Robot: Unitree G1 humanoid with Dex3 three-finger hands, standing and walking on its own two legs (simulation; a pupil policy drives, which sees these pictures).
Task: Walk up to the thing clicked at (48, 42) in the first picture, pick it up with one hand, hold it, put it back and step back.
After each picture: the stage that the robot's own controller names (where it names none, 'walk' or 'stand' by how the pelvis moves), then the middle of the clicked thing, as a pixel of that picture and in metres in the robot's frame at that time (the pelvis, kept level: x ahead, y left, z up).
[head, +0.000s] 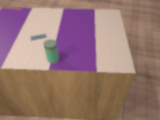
stand; (51, 51) +0.65 +0.19 -0.10
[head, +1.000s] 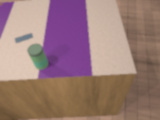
walk; (38, 57) +0.53 +0.26 -0.09
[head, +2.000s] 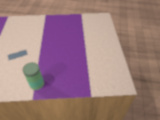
stand; (33, 76) +0.46 +0.23 -0.08
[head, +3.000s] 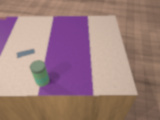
stand; (40, 73) +0.49 +0.23 -0.10
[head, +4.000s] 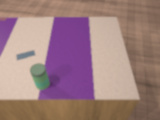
stand; (40, 76) +0.47 +0.22 -0.10
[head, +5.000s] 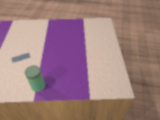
stand; (35, 78) +0.47 +0.24 -0.10
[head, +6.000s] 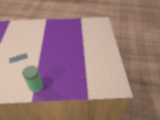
stand; (33, 79) +0.46 +0.25 -0.10
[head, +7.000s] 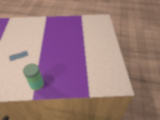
rise first; (34, 77) +0.46 +0.25 -0.10
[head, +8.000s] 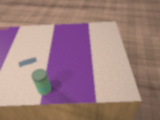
go down; (41, 82) +0.46 +0.24 -0.09
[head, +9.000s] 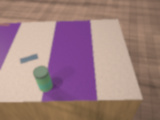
go down; (43, 79) +0.46 +0.24 -0.09
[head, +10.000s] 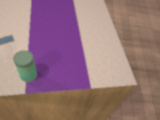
go down; (26, 66) +0.45 +0.21 -0.04
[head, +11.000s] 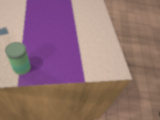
approach; (18, 59) +0.48 +0.22 -0.03
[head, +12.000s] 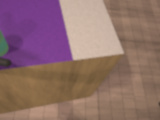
close in; out of the picture +0.50 +0.24 +0.01
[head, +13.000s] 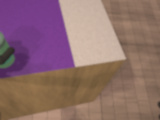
lift; out of the picture +0.47 +0.23 +0.01
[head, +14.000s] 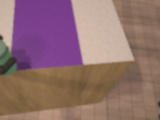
lift; (0, 58) +0.43 +0.24 +0.01
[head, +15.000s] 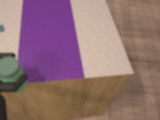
lift; (12, 76) +0.38 +0.22 +0.01
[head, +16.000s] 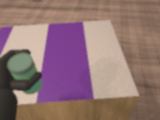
hold; (26, 74) +0.33 +0.19 +0.14
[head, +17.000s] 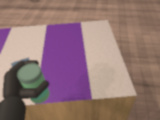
hold; (34, 84) +0.33 +0.17 +0.10
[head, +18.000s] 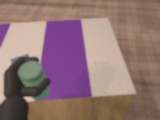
crouch; (35, 81) +0.33 +0.17 +0.10
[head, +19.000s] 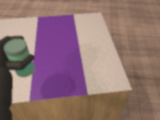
crouch; (20, 58) +0.42 +0.21 +0.10
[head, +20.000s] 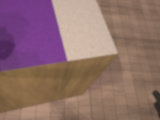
lower; out of the picture +0.51 +0.24 +0.01
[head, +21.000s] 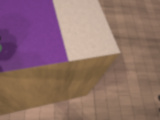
lower; out of the picture +0.50 +0.24 +0.02
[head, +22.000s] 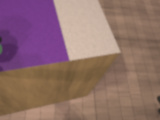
lower; out of the picture +0.50 +0.24 +0.02
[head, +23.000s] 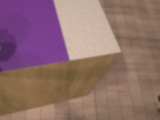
lower; out of the picture +0.50 +0.24 +0.02
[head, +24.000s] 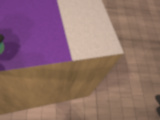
loosen; out of the picture +0.50 +0.24 +0.02
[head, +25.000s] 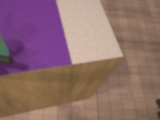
withdraw; out of the picture +0.49 +0.23 +0.01
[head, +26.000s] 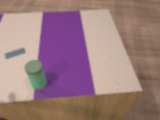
sink last; (36, 75) +0.45 +0.21 -0.04
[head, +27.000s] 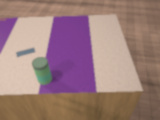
stand; (42, 71) +0.48 +0.22 -0.04
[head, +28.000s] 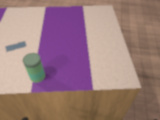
stand; (34, 68) +0.47 +0.22 -0.03
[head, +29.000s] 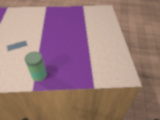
stand; (36, 66) +0.47 +0.22 -0.03
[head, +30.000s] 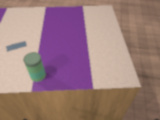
stand; (35, 67) +0.47 +0.22 -0.03
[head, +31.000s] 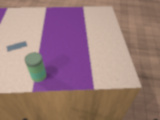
stand; (36, 67) +0.47 +0.22 -0.03
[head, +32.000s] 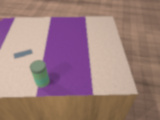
stand; (40, 74) +0.48 +0.22 -0.07
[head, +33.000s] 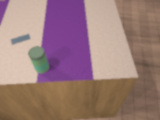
walk; (39, 60) +0.51 +0.22 -0.09
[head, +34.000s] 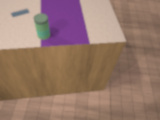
walk; (42, 27) +0.70 +0.22 -0.08
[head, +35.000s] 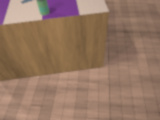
stand; (42, 5) +1.01 +0.35 -0.07
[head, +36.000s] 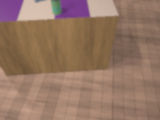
stand; (56, 5) +1.07 +0.23 -0.09
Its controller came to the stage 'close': yes
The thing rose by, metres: 0.20
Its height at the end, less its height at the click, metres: +0.00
